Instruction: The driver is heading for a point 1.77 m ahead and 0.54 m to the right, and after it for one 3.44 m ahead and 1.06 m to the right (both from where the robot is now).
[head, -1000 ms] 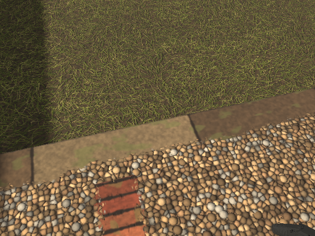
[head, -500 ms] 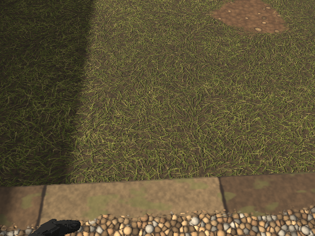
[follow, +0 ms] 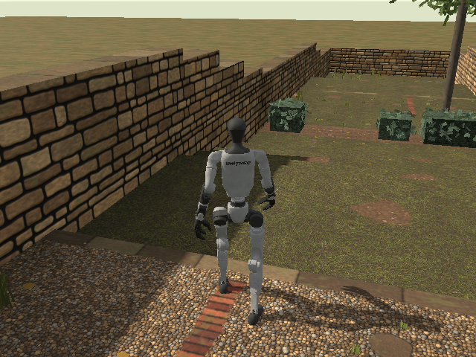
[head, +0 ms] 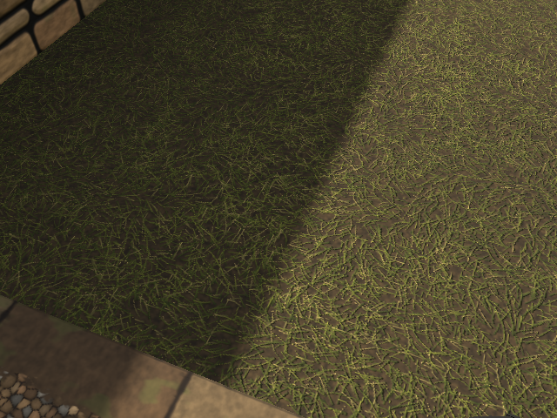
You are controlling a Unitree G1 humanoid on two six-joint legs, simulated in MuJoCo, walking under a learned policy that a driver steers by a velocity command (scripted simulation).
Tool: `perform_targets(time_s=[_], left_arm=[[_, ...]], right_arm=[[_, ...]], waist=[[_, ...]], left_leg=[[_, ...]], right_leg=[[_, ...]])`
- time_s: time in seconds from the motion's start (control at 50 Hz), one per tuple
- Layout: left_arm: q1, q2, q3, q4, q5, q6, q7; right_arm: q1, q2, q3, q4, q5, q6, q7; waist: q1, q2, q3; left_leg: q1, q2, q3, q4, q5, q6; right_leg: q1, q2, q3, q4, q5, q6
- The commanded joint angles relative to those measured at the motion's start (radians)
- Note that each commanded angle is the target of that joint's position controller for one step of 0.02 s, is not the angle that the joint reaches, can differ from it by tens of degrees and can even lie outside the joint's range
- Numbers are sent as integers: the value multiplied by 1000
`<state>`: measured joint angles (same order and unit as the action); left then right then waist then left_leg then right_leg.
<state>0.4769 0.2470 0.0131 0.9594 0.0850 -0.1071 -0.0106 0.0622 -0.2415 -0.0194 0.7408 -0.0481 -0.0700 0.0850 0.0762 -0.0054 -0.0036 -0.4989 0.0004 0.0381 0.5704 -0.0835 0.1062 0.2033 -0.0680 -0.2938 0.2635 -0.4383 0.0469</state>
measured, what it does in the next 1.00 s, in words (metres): goes down, turning right: right foot, then left foot 0.17 m lower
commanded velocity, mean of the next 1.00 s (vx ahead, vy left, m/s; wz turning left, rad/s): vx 0.50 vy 0.00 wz -0.20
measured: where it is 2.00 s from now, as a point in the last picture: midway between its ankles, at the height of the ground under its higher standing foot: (385, 278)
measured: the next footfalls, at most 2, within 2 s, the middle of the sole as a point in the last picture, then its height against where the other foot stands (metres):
right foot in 0.44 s outside the picture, level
left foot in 0.96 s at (264, 355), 0.17 m lower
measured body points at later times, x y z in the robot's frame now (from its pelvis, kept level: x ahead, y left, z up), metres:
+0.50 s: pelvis +0.28 -0.01 -0.01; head +0.29 -0.01 +0.44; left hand +0.41 +0.25 -0.12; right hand +0.31 -0.26 -0.15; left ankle +0.14 +0.11 -0.68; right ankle +0.33 -0.09 -0.72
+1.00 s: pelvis +0.58 +0.03 -0.14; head +0.57 +0.03 +0.31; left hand +0.53 +0.28 -0.28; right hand +0.72 -0.23 -0.22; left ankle +0.69 +0.12 -0.88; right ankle +0.35 -0.09 -0.68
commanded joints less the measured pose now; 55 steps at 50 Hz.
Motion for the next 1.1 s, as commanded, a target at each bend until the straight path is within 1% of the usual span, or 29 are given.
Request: perform_targets(time_s=[0.02, 0.04, 0.06, 0.08, 0.12, 0.16, 0.3, 0.34, 0.42, 0.44, 0.46, 0.48, 0.5, 0.52, 0.54, 0.62, 0.68, 0.72, 0.8, 0.82, 0.88, 0.92, 0.94, 0.96, 0.98, 1.0, 1.04, 1.06, 1.1], left_arm=[[82, 115, 16, -62, 36, -17, -6], [68, 45, -21, -94, 53, -24, -48], [-177, 86, -2, -132, -17, -20, -71], [-308, 89, 0, -171, -34, -26, -62], [-251, 111, 6, -166, 13, -22, -21], [-188, 48, -13, -140, 9, 9, -12], [-374, 18, -22, -182, -6, 31, -57], [-239, 55, -6, -146, 14, 13, -72], [-182, 142, 37, -164, -4, -27, -51], [-138, 164, 54, -141, -30, -37, -51], [-25, 170, 63, -113, -37, -52, -45], [41, 226, 71, -131, -51, -44, -23], [143, 232, 59, -109, -19, -42, -31], [124, 238, 82, -83, -12, -61, -37], [18, 173, 66, -94, -26, -64, -41], [-230, 34, 10, -142, -29, -42, -31], [-132, 97, 24, -117, 1, -44, -19], [-149, 143, 31, -151, 8, -38, -20], [338, 9, 1, -2, -28, -42, 37], [246, -18, -11, -47, -50, -26, 27], [47, 124, -1, -107, 7, -9, -71], [24, 143, 2, -110, -41, -13, -67], [18, 92, 33, -89, -175, 32, 14], [18, 78, 19, -69, -153, 51, 42], [51, -7, 6, -52, -131, 50, 41], [237, -72, 1, -40, -153, 56, 37], [118, -24, -1, -167, -176, 46, 53], [-53, 11, 11, -228, -179, 54, 74], [-217, 18, 24, -297, -154, 84, 75]], right_arm=[[320, -203, -84, 22, 15, -29, -58], [530, -243, -91, 87, 3, -15, -76], [642, -218, -90, 148, -19, -27, -68], [557, -237, -105, 152, -9, -48, -68], [379, -99, -55, 138, 21, -60, -56], [253, -43, -28, 99, 15, -57, -43], [361, -120, -40, 127, -42, -52, -21], [341, -125, -35, 118, -82, -44, -20], [228, -162, -27, 65, -52, -44, -59], [227, -190, -32, 54, -13, -42, -57], [268, -197, -31, 70, -40, -43, -40], [461, -29, 10, 114, -73, -44, -15], [484, 10, 27, 95, -52, -60, -3], [285, -63, 8, 3, 3, -57, -11], [148, -139, -7, -20, 7, -50, -43], [197, -60, 33, -11, -59, 0, -76], [159, 8, 69, -36, -53, 2, -46], [198, -40, 55, -53, -64, -4, -19], [-161, -50, 55, -118, -81, -10, -35], [-162, -20, 74, -104, -73, -10, -27], [-25, -15, 75, -116, -44, 11, -18], [120, -56, 65, -72, -53, 11, -22], [128, -143, -25, -71, 140, -18, -71], [296, -156, -29, -14, 145, -26, -86], [528, -145, -34, 69, 96, -28, -81], [559, -167, -40, 93, 55, -31, -71], [565, -230, -84, 137, 84, -1, -57], [481, -126, -55, 143, 67, 8, -71], [292, -13, -11, 144, 64, -16, -92]], waist=[[-146, 31, -255], [-221, 157, -436], [-328, 30, -258], [-307, 51, -45], [-162, 80, -6], [-59, 49, 30], [-129, 63, 36], [-72, 87, 33], [-9, 58, 32], [9, 3, 21], [31, -28, -6], [-33, -218, -220], [1, -155, -295], [48, -146, -28], [39, -21, 55], [-108, 12, 39], [-70, -7, -4], [-95, -24, -29], [205, -73, 52], [190, 14, 58], [-4, -45, 129], [-93, 39, 158], [-89, -44, 72], [-156, -47, 20], [-207, -7, -146], [-135, 207, -242], [-144, 361, -238], [-138, 139, -122], [-56, 86, 114]], left_leg=[[808, 4, -138, 126, 231, 216], [1118, 239, -598, -72, 215, 388], [1061, 267, -684, -210, 74, 310], [856, 251, -589, -248, -7, 242], [512, 205, -458, -292, -17, 221], [221, 203, -385, -387, -35, 206], [86, 133, -143, -381, 54, 136], [98, 177, -144, -292, 98, 123], [230, 181, -77, -79, 446, 46], [179, 104, -12, 60, 472, 48], [94, 46, 6, 310, 432, 31], [-49, -25, 2, 737, -187, -79], [-233, -106, -151, 939, -571, -126], [-485, -64, -232, 957, -493, -134], [-532, -1, -227, 982, -412, -138], [-233, 97, -176, 641, -281, -159], [-27, 100, -68, 507, 22, -164], [131, 38, 32, 577, 25, -142], [-796, 105, -202, 157, 235, -175], [-541, 101, -149, -108, 444, -155], [305, 62, -20, 87, 542, -137], [441, 71, -36, -136, 448, -137], [368, 94, -172, -270, 449, -85], [453, 181, -191, -332, 591, -71], [777, 253, -206, -116, 793, -74], [1062, 340, -205, 173, 955, -60], [925, 494, -564, -118, -34, 127], [726, 466, -612, -317, -491, 131], [394, 455, -533, -375, -456, 96]], right_leg=[[-516, -130, 21, 573, 1013, -74], [-781, 29, 110, 816, 16, -9], [-987, 82, 297, 994, -90, -33], [-1100, 19, 373, 1043, -57, -55], [-919, -48, 392, 948, 23, -89], [-752, -77, 363, 863, 50, -90], [-640, -1, 261, 482, 517, -73], [-607, 0, 296, 699, 581, -80], [-502, 55, 227, 644, 342, -117], [-335, 142, 118, 472, 278, -114], [-155, 184, 148, 430, 304, -148], [88, -79, 599, 368, 757, -431], [187, -230, 975, 252, 918, -598], [26, -271, 1108, 118, 485, -537], [-115, -261, 1044, 142, 340, -492], [-604, -91, 743, 71, 268, -411], [-754, 35, 553, 189, 349, -337], [-882, 83, 518, 263, 338, -321], [29, -14, 846, 585, 2, -342], [-230, 55, 754, 599, -61, -318], [-1066, 93, 723, 499, -324, -314], [-971, 134, 760, 679, -380, -272], [-696, 120, 725, 786, -25, -207], [-651, 151, 655, 1069, -114, -142], [-827, 203, 581, 1391, -374, -112], [-1150, 202, 549, 1697, -470, -84], [-1427, 98, 399, 1913, -203, -48], [-1447, 52, 333, 1923, -52, -56], [-1438, -32, 424, 1709, 123, -76]])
